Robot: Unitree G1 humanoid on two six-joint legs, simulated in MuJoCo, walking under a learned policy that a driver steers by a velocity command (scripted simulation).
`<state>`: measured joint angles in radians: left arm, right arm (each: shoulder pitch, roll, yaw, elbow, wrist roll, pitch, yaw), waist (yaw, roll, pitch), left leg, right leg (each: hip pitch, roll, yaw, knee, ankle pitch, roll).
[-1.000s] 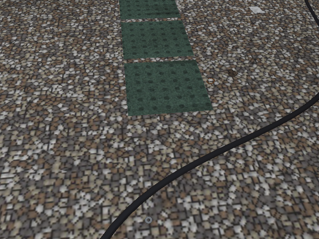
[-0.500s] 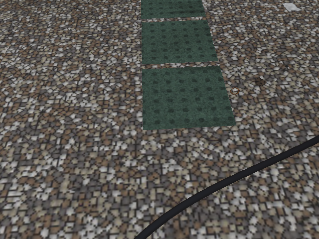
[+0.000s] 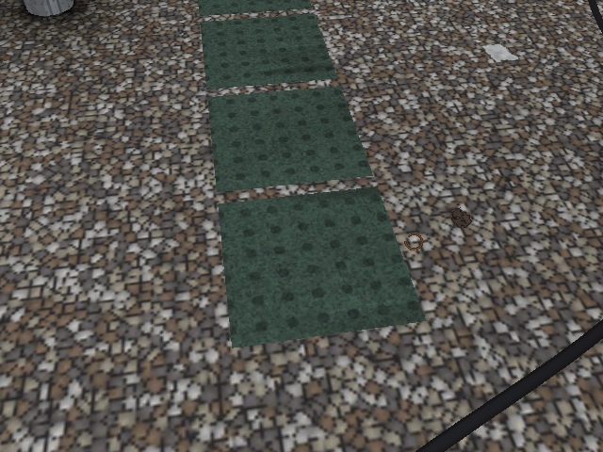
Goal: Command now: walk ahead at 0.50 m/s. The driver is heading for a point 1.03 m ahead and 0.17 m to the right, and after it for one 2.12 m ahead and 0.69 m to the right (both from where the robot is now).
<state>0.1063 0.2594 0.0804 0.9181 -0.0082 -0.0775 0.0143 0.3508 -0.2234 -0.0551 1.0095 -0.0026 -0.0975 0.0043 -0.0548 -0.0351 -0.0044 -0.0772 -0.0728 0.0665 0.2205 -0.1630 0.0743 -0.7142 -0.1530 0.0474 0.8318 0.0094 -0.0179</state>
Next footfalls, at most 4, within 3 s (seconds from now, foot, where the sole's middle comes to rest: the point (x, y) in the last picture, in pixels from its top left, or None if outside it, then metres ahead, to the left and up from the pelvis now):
0.24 right None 0.33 -0.16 -0.79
0.78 left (263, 398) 0.65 0.07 -0.79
1.36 right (351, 286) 0.96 -0.17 -0.79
1.84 left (293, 231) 1.16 -0.02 -0.79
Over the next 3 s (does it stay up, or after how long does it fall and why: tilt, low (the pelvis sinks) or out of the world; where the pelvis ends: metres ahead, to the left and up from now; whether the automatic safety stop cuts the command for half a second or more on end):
stays up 1.03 -0.12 -0.01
